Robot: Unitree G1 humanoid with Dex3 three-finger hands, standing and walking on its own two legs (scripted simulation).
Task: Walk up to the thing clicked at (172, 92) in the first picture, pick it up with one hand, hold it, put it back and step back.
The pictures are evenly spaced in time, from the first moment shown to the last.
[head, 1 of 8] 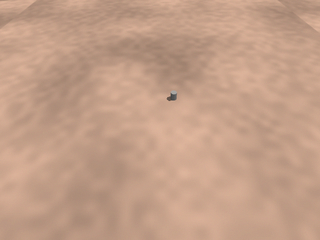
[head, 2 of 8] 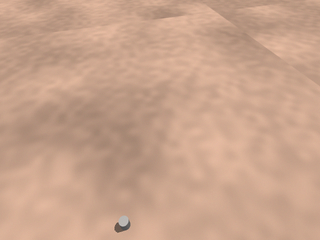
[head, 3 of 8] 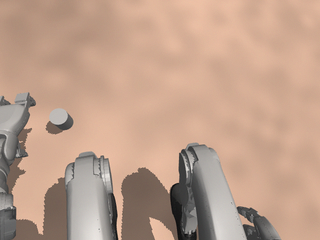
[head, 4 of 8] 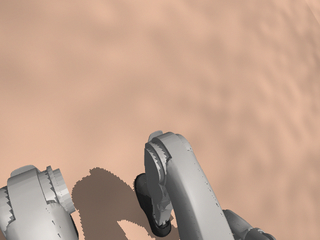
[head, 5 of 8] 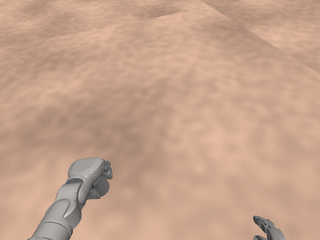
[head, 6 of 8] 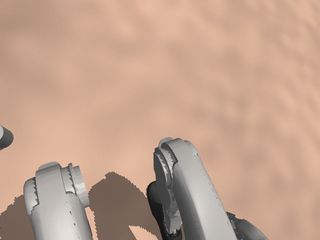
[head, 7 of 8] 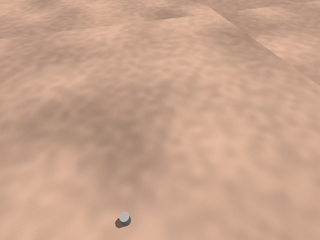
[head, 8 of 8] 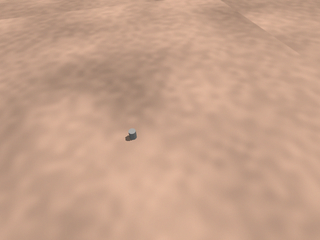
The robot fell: no
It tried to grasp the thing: yes
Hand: left
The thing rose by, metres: 0.68
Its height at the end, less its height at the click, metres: +0.00
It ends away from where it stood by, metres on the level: 0.01
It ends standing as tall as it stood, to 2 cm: yes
